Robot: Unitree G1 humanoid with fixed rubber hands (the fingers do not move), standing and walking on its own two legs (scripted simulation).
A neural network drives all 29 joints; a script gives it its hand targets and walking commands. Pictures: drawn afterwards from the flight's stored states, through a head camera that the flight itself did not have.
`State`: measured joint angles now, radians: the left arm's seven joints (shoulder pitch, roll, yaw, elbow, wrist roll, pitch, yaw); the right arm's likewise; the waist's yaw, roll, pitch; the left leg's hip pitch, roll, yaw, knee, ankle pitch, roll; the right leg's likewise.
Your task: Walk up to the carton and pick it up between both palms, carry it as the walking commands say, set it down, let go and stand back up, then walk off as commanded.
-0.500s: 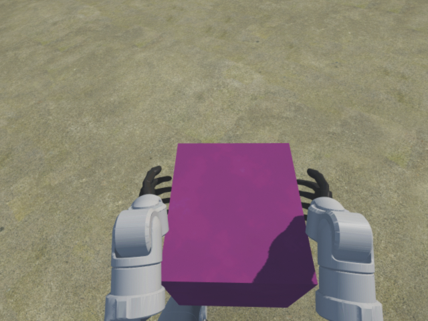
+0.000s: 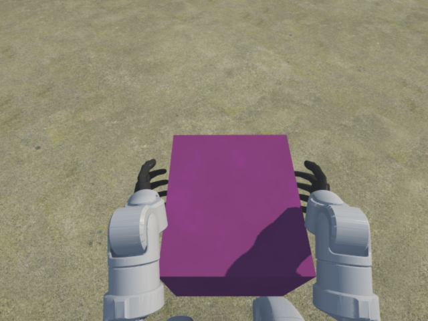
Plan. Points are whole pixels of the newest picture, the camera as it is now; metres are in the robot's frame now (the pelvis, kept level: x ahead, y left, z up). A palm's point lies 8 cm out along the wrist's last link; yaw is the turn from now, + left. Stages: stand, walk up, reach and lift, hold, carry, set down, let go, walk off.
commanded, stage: carry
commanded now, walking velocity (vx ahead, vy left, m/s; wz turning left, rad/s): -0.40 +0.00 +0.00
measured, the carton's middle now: (229, 217) +0.30 +0.02 -0.01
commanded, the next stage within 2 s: none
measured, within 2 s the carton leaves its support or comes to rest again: neither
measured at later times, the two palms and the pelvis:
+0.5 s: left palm out of the picture +0.05 +0.08 +0.09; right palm out of the picture +0.01 -0.21 +0.08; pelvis -0.26 -0.03 -0.01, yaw -3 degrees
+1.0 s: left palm out of the picture -0.23 +0.12 +0.09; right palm out of the picture -0.23 -0.17 +0.08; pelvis -0.53 -0.03 -0.01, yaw -2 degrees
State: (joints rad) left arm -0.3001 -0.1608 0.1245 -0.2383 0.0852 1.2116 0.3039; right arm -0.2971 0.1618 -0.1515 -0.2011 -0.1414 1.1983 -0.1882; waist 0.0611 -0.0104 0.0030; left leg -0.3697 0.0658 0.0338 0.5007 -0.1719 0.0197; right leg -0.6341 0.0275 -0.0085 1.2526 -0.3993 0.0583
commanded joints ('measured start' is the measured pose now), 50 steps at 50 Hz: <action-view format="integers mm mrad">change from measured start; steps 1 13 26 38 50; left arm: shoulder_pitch -500 -453 -391 -566 -436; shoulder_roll -1026 -1066 -985 -1052 -1035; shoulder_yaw -729 -655 -607 -728 -674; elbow -12 52 64 -15 94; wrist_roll -454 -398 -345 -454 -420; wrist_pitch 12 3 0 -16 33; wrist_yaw -488 -513 -495 -502 -509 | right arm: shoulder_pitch -436 -597 -501 -514 -443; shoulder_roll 956 1020 1009 988 966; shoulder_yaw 620 732 722 637 655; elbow -67 -103 -13 -77 -8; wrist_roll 400 470 498 462 388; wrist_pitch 1 11 34 -13 21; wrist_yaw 368 381 360 385 371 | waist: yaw -64 -41 -55 -61 -72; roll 214 -319 -221 165 228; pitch -369 -284 -416 -294 -421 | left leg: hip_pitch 286 -245 -116 114 248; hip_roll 204 -34 -87 220 236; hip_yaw -134 2 25 -44 -178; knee -128 508 318 -124 -108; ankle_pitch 323 -465 -386 327 400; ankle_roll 103 -56 -52 82 72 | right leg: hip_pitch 38 372 569 -15 356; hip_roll -13 -515 -337 -16 -27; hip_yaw -25 271 200 29 -85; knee -145 -914 -880 133 -852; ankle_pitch -54 767 658 21 60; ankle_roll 9 -297 -216 -19 -47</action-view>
